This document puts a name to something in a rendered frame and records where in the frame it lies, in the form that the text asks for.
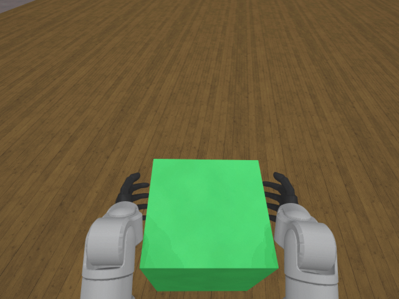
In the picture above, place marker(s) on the right robot forearm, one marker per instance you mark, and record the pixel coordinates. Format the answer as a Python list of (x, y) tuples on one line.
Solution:
[(310, 254)]

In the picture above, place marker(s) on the left robot forearm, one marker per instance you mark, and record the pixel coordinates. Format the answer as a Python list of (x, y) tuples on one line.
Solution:
[(109, 254)]

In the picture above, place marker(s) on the carton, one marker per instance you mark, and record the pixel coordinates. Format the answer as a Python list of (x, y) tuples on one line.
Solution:
[(207, 226)]

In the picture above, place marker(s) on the left robot hand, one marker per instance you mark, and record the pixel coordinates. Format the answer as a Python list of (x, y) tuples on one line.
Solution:
[(128, 188)]

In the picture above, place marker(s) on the right robot hand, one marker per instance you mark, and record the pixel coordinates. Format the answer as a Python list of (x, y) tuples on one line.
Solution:
[(285, 189)]

